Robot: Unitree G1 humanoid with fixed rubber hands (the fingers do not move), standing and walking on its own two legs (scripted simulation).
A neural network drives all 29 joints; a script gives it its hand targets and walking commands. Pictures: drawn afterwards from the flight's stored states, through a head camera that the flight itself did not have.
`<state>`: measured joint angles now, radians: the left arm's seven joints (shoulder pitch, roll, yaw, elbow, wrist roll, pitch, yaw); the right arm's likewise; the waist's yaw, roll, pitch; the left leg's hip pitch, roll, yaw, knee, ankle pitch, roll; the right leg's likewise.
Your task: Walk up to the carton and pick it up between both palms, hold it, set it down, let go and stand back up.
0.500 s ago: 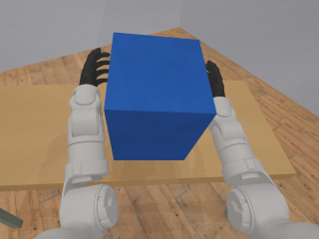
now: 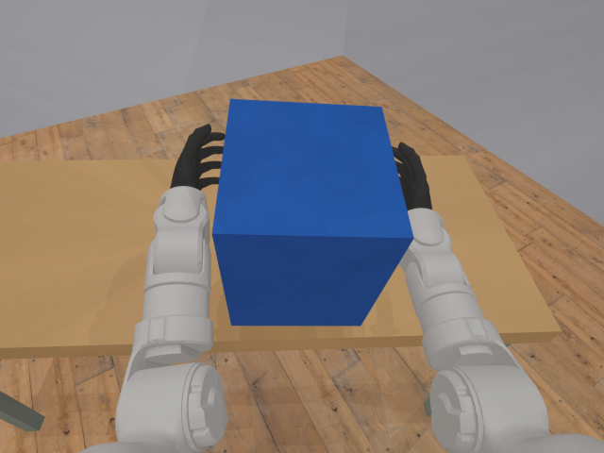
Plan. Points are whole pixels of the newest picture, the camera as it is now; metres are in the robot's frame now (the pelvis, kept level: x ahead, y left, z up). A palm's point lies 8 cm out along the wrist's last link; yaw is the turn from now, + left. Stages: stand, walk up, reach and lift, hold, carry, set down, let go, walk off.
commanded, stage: set down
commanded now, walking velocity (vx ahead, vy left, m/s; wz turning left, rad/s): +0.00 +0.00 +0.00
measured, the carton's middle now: (301, 223) +0.39 +0.00 +0.09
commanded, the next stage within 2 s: none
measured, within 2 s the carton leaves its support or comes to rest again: neither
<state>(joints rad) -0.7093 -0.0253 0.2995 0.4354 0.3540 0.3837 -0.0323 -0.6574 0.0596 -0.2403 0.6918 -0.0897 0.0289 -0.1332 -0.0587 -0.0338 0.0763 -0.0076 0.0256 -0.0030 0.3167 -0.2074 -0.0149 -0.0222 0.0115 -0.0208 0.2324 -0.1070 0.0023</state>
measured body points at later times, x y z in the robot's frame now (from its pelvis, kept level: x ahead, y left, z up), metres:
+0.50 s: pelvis +0.02 +0.00 +0.00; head +0.04 +0.02 +0.45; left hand +0.45 +0.13 +0.14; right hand +0.42 -0.16 +0.11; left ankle -0.01 +0.12 -0.75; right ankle +0.02 -0.12 -0.75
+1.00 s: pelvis +0.03 +0.00 +0.00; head +0.06 +0.02 +0.45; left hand +0.46 +0.13 +0.10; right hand +0.42 -0.16 +0.08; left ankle -0.01 +0.12 -0.75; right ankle +0.02 -0.12 -0.75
